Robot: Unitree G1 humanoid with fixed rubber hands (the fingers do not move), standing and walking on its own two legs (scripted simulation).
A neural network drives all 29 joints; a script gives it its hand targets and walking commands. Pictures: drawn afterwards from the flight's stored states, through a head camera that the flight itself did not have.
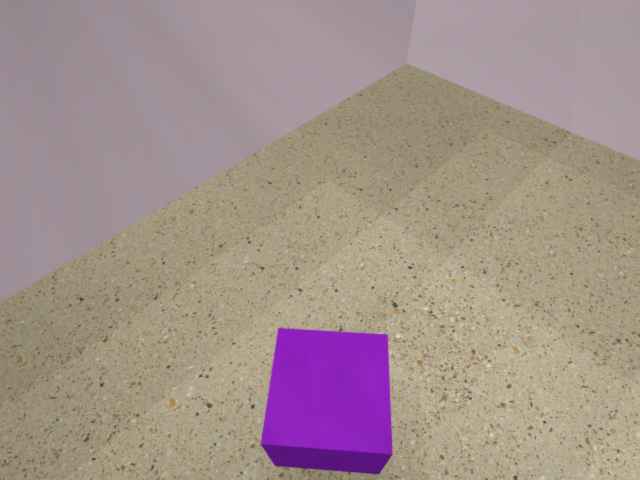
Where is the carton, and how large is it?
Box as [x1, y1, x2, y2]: [261, 328, 392, 473]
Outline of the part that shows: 278,328 261,439 261,444 275,465 379,473 392,453 387,334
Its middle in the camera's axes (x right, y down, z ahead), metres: +0.03 +0.45 +1.05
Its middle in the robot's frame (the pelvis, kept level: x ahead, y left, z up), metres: +0.39 +0.01 -0.63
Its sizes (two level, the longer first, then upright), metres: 0.293 0.282 0.293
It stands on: the floor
